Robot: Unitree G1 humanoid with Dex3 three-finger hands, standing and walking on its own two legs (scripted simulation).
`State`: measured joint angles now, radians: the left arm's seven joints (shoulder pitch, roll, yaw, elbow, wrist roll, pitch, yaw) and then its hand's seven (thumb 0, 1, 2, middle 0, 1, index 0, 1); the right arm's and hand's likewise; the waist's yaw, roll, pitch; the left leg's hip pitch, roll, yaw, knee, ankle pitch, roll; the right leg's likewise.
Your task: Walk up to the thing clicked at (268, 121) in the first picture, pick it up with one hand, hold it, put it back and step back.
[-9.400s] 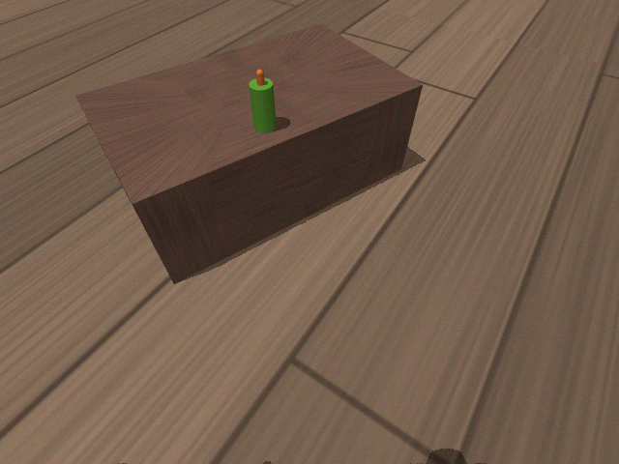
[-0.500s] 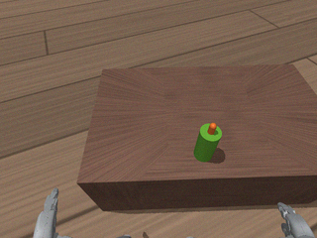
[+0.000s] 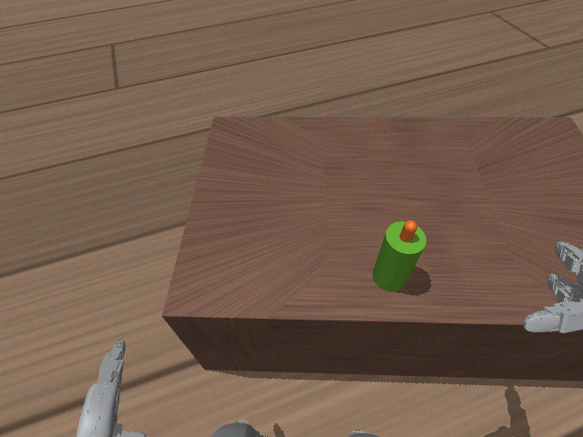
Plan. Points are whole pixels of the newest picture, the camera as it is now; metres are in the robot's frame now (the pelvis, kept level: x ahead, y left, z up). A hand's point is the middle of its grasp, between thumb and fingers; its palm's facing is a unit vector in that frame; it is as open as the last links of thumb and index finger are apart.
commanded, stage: go down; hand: right
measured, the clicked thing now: (399, 252) +0.49 -0.19 -0.18
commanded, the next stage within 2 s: approach in 1.00 s
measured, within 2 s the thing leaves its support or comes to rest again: neither
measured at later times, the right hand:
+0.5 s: hand (577, 240) +0.37 -0.36 +0.06, palm faces +0.18 +0.98 -0.08, open 17.3 cm
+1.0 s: hand out of the picture +0.40 -0.38 +0.08, palm faces +0.19 +0.98 -0.05, open 17.4 cm
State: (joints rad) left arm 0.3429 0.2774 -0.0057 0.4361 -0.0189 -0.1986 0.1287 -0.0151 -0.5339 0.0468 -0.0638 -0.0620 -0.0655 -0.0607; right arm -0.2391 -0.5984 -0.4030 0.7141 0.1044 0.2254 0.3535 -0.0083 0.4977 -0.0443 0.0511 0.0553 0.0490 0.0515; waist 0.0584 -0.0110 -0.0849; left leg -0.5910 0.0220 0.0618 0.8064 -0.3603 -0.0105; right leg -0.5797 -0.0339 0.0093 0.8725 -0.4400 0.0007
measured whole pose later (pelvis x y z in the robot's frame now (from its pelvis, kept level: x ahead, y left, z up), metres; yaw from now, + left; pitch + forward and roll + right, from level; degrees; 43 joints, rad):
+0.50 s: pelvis +0.01 +0.00 +0.00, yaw +0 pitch +12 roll +2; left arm 0.27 0.26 -0.04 0.50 0.01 -0.20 0.13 -0.01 -0.53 0.04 -0.06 -0.06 -0.07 -0.05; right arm -0.50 -0.77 -0.52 1.09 0.13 -0.09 0.49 -0.01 0.49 -0.02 0.07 0.05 0.06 0.04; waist 0.09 0.02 -0.09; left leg -0.62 0.01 0.07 0.75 -0.33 -0.01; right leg -0.62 -0.04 0.02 0.84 -0.42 0.00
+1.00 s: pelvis +0.01 -0.01 +0.00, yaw +1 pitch +14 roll +3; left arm 0.27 0.27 -0.03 0.47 0.01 -0.19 0.12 -0.01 -0.52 0.04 -0.06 -0.06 -0.07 -0.05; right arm -0.60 -0.85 -0.57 1.19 0.11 -0.16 0.53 -0.01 0.52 -0.03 0.06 0.05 0.06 0.04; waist 0.11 0.02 -0.11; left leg -0.67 0.01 0.07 0.76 -0.33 -0.01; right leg -0.68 -0.05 0.02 0.87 -0.43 0.00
